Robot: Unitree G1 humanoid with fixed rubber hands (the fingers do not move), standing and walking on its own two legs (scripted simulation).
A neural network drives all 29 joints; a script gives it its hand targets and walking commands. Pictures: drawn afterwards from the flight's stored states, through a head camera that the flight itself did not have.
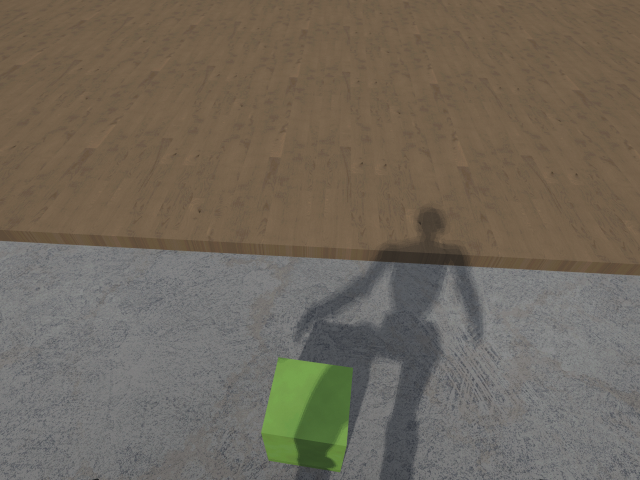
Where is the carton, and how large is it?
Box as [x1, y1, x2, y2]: [261, 357, 352, 471]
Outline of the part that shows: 278,357 261,431 268,459 339,471 346,446 352,368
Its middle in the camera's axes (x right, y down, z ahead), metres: -0.03 +0.50 +1.09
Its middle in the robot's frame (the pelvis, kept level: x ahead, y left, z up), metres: +0.44 +0.01 -0.66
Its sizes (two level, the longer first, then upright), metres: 0.210 0.200 0.250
